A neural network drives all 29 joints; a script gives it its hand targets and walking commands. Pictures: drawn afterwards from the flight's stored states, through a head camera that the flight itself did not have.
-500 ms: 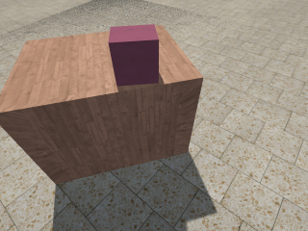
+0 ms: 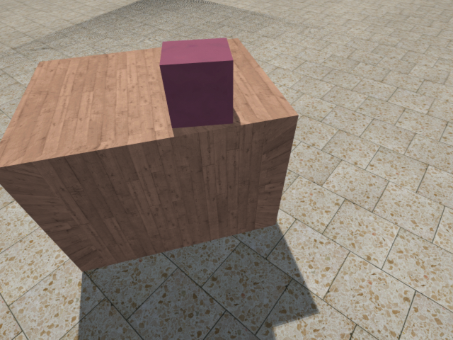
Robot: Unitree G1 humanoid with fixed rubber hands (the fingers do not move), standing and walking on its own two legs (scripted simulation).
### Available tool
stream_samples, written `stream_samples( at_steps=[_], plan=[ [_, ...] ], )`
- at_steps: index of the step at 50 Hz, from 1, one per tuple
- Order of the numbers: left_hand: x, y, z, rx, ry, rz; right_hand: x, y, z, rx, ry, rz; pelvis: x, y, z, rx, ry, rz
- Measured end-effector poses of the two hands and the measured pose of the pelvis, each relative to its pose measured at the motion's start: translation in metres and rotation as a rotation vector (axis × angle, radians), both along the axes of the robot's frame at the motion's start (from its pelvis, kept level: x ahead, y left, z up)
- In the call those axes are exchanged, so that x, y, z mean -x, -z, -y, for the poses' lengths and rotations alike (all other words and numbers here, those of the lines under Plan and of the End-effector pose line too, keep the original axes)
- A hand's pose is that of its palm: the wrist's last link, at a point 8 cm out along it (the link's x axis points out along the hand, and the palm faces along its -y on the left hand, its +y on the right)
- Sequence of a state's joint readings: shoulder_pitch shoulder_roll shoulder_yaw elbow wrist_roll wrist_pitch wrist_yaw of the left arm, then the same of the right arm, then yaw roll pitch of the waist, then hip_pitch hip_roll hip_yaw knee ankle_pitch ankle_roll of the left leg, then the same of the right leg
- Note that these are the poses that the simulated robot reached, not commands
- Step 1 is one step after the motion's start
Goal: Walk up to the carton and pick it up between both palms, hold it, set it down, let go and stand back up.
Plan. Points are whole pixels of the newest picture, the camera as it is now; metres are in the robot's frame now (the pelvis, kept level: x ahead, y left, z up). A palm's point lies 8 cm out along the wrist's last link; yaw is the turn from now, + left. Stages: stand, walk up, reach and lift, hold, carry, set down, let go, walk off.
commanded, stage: stand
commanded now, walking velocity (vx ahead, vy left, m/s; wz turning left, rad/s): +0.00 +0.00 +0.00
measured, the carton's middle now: (198, 83) +0.89 +0.11 +0.03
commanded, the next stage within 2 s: walk up in 0.40 s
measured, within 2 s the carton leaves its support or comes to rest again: neither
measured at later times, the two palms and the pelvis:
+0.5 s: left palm out of the picture -0.03 +0.20 -0.15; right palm out of the picture -0.03 -0.20 -0.15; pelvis +0.00 +0.00 +0.00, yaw +0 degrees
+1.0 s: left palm out of the picture +0.11 +0.31 -0.15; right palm out of the picture +0.00 -0.16 -0.13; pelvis +0.07 +0.06 +0.00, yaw +3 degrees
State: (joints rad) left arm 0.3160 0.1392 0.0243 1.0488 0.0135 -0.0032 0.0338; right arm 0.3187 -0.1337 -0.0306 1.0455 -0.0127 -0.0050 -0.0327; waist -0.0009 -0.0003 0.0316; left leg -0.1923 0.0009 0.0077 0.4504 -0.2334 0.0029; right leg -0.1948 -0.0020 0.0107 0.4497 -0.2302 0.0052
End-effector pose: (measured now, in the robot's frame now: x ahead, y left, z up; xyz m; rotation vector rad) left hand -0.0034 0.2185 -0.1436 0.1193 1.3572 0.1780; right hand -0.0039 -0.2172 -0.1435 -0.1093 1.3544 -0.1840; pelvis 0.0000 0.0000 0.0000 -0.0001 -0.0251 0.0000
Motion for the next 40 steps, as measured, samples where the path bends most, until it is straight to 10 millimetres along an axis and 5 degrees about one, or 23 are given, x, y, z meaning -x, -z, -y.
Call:
stream_samples(
  at_steps=[32,34,40],
  plan=[
    [0.031,0.002,0.012,0.034,-0.024,-0.083,0.03,0.004,-0.014,-0.041,0.005,-0.104,0.002,-0.001,-0.001,0.005,-0.014,-0.012],
    [0.03,-0.001,0.003,0.023,-0.055,-0.057,0.017,-0.002,-0.013,-0.041,-0.047,-0.102,0.002,-0.005,-0.004,0.0,-0.031,-0.022],
    [0.032,-0.006,-0.036,-0.002,-0.078,-0.081,-0.062,-0.023,-0.01,0.02,-0.08,0.123,-0.014,-0.01,-0.029,-0.017,-0.028,-0.05]
  ],
)
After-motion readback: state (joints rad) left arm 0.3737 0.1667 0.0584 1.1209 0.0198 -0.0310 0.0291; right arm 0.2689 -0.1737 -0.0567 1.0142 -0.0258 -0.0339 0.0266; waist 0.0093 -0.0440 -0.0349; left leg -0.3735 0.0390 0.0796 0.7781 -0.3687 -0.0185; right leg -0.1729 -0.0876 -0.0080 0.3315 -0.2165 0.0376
